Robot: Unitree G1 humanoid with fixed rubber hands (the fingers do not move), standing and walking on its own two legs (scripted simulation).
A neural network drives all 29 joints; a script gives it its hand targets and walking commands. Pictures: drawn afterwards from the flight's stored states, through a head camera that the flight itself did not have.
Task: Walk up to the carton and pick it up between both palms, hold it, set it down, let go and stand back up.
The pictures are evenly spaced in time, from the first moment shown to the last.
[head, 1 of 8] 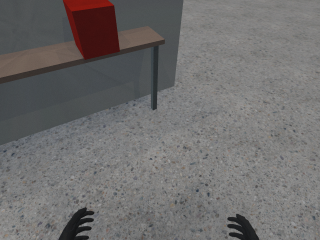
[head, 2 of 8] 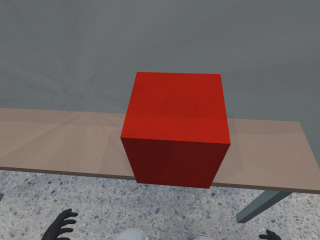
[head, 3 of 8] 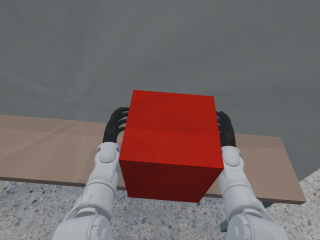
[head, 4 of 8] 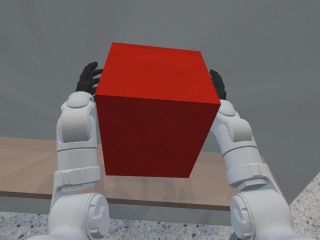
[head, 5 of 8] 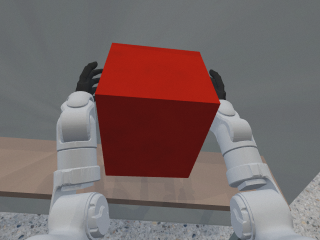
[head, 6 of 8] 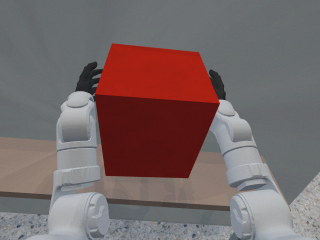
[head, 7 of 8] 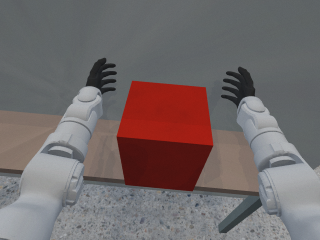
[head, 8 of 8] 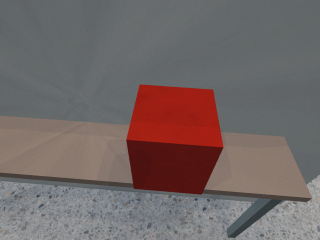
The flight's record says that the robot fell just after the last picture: no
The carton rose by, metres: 0.21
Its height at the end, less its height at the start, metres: +0.00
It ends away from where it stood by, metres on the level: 0.01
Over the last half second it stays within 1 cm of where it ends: yes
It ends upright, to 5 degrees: yes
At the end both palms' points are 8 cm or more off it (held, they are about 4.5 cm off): yes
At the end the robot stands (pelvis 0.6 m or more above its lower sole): yes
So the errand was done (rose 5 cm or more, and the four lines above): yes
